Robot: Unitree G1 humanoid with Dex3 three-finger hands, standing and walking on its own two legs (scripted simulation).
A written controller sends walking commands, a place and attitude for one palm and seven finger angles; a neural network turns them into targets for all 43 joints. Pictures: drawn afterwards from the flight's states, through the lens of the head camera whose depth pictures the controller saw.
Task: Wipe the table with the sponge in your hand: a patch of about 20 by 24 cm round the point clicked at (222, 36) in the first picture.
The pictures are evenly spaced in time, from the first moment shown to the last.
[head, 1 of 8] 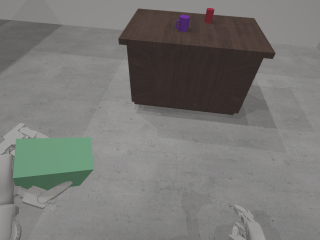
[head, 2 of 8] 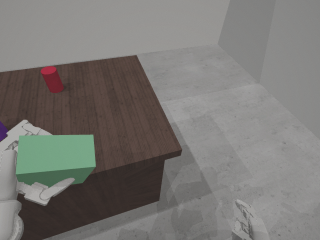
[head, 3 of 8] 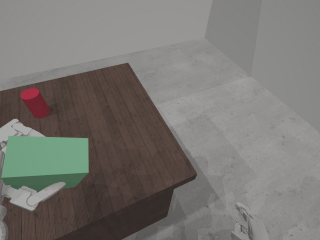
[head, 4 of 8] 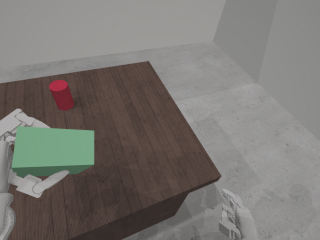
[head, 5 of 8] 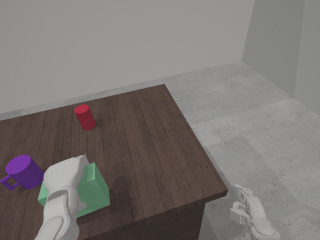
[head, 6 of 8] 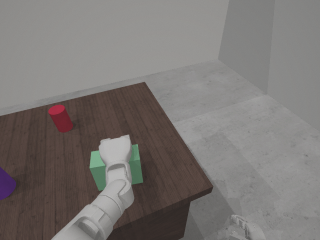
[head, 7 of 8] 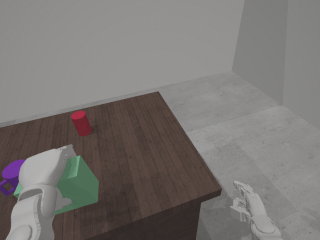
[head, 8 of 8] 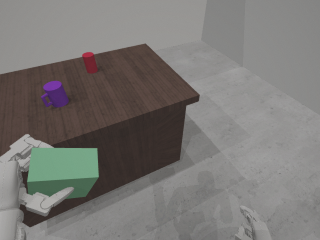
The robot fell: no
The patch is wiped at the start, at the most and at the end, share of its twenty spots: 0.00 1.00 1.00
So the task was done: yes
